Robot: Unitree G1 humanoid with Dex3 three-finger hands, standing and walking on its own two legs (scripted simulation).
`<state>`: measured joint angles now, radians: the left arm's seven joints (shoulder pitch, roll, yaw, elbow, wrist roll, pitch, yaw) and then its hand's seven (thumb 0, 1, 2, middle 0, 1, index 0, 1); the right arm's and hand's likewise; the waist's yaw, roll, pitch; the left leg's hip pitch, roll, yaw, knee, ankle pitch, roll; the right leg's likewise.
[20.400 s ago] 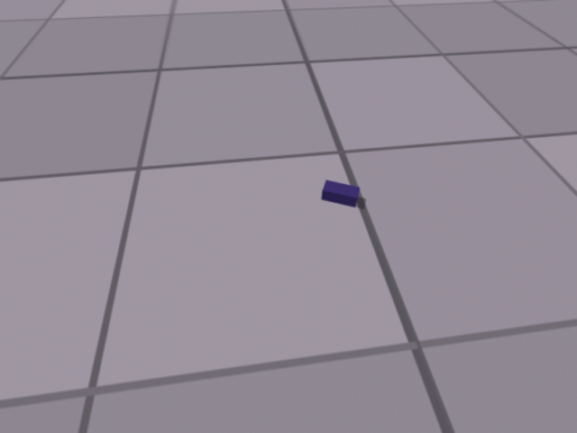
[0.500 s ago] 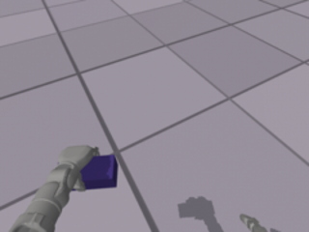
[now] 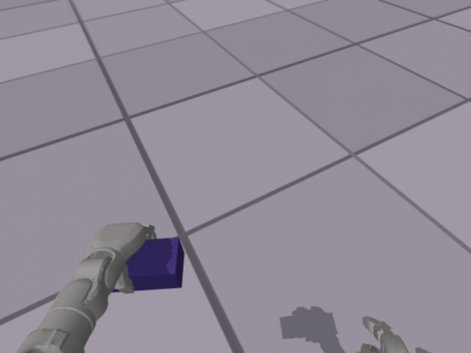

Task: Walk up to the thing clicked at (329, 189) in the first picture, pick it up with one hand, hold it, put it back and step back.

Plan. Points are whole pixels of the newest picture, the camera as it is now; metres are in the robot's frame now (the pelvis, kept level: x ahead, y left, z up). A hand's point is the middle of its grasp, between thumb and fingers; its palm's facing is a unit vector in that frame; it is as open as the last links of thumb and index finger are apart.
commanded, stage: hold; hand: left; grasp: from above
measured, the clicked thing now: (138, 265) +0.30 +0.21 -0.07
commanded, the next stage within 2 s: crouch in 0.90 s
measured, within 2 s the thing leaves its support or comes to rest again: neither
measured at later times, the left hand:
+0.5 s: hand (125, 264) +0.29 +0.22 -0.03, palm faces -0.46 -0.05 -0.89, open 10.6 cm
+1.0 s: hand (127, 261) +0.29 +0.22 -0.03, palm faces -0.47 -0.05 -0.88, open 10.6 cm
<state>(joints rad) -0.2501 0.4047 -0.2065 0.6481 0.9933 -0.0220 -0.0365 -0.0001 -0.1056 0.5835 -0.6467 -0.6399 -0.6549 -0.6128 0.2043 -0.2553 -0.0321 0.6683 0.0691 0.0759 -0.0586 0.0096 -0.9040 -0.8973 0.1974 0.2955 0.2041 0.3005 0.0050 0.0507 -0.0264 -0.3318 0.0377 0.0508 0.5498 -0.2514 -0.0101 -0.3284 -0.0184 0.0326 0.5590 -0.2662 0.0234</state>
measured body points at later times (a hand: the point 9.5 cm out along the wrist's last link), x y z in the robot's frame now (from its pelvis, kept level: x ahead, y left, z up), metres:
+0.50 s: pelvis +0.00 +0.00 +0.00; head +0.01 -0.02 +0.45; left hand +0.31 +0.22 +0.02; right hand +0.15 -0.25 -0.11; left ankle +0.02 +0.13 -0.73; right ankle +0.02 -0.14 -0.73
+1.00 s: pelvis +0.01 +0.00 +0.01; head +0.02 -0.02 +0.46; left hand +0.31 +0.22 +0.02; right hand +0.15 -0.25 -0.11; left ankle +0.02 +0.13 -0.73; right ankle +0.02 -0.14 -0.73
